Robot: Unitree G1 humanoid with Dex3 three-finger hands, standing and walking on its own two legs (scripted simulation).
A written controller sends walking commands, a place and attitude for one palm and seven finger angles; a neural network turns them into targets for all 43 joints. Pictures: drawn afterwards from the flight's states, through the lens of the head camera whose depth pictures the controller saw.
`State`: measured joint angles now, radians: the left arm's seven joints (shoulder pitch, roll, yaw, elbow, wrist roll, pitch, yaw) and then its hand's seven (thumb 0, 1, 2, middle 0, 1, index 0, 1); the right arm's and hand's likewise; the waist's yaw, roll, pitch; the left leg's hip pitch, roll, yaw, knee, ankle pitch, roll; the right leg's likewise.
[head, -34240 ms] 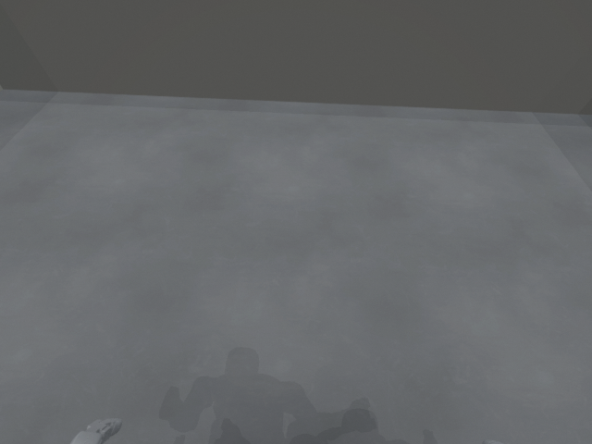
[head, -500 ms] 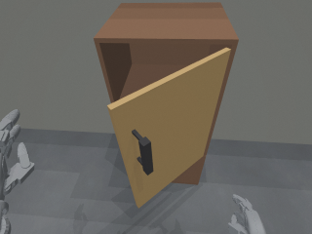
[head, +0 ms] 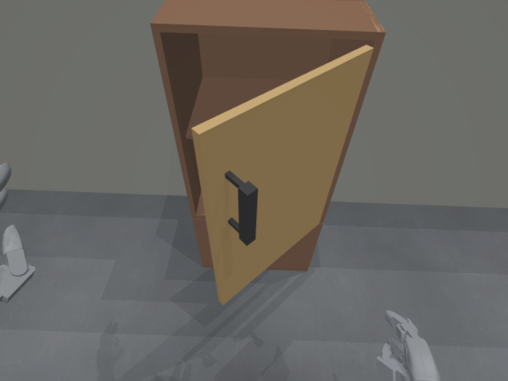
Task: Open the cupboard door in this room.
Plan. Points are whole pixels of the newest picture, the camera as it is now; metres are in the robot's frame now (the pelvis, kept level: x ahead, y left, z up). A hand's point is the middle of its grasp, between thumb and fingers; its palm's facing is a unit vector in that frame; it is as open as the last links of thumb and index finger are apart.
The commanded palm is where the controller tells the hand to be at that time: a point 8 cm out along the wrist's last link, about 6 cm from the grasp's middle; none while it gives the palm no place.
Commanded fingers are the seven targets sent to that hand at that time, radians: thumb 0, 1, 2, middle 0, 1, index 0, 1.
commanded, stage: step back with the hand held close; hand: left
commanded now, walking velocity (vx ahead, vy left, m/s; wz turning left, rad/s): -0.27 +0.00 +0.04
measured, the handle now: (239, 209) +0.39 +0.06 +0.05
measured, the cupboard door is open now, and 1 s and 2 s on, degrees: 44 44 44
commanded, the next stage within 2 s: stop stepping back and stand still in 0.52 s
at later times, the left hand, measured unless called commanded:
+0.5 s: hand out of the picture +0.12 +0.30 +0.17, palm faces +0.44 -0.81 -0.39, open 7.4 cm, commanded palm +0.05 +0.32 +0.19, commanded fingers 0.00 0.90 0.90 -0.20 -0.30 -0.20 -0.30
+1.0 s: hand out of the picture -0.02 +0.32 +0.16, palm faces +0.47 -0.81 -0.36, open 7.4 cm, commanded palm -0.06 +0.34 +0.19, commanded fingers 0.00 0.90 0.90 -0.20 -0.30 -0.20 -0.30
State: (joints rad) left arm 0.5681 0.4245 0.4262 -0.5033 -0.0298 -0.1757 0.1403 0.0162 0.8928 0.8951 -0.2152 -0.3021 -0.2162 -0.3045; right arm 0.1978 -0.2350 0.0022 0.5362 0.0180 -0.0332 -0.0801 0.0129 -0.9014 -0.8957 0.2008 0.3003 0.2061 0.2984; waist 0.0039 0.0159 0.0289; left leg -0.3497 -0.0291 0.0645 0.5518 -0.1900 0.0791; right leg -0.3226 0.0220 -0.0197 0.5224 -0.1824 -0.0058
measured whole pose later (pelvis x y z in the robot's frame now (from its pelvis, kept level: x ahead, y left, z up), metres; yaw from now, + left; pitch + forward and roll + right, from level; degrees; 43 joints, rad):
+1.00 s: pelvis -0.20 +0.04 +0.00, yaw -2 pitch +1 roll -1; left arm 0.58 0.39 0.44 -0.52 -0.05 -0.18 0.13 0.02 0.89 0.90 -0.21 -0.30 -0.21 -0.30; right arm 0.34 -0.21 0.01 0.71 0.01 -0.10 -0.08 0.01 -0.90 -0.90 0.20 0.30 0.21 0.30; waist 0.03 -0.09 -0.12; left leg -0.52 0.00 0.01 0.96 -0.30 -0.01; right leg -0.13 0.01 0.01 0.49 -0.39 -0.01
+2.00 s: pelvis -0.27 +0.06 +0.00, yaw +2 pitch +0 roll +1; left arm 0.24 0.24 0.01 0.67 0.03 0.04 -0.01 0.01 0.91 0.90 -0.20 -0.30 -0.20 -0.30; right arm 0.13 -0.27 0.01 0.84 -0.02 -0.02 0.01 0.01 -0.90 -0.90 0.20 0.30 0.21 0.30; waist -0.02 0.03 0.02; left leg -0.32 -0.02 0.02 0.56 -0.23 0.01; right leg -0.28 -0.02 -0.08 0.61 -0.32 -0.03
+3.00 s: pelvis -0.27 +0.07 +0.01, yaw +0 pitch -2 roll +0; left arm 0.28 0.13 0.01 1.16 0.01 -0.01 0.03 0.01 0.92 0.90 -0.20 -0.30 -0.20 -0.30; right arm 0.28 -0.13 0.00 1.15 -0.02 0.00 -0.02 0.00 -0.91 -0.90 0.20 0.30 0.20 0.30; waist -0.02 0.02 0.05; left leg -0.21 -0.02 0.04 0.40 -0.16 0.03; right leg -0.18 -0.01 -0.06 0.43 -0.23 -0.02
